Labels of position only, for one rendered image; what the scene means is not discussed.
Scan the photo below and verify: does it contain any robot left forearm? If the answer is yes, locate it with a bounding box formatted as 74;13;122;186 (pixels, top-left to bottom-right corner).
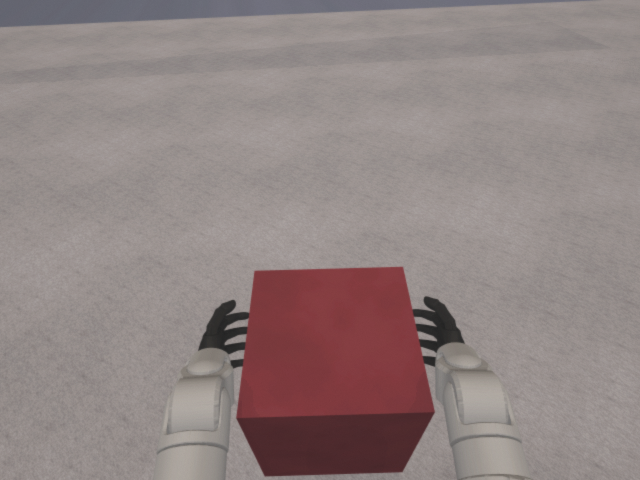
153;348;234;480

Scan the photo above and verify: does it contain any carton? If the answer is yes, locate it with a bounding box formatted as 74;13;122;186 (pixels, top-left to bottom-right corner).
236;267;435;476

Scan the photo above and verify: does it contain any robot right forearm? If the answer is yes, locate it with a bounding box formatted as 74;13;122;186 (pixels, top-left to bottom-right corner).
435;342;533;480

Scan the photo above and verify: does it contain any robot right hand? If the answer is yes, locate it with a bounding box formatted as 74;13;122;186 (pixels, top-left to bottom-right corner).
412;296;465;367

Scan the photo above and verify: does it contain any robot left hand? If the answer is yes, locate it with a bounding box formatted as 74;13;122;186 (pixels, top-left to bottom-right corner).
198;300;249;369

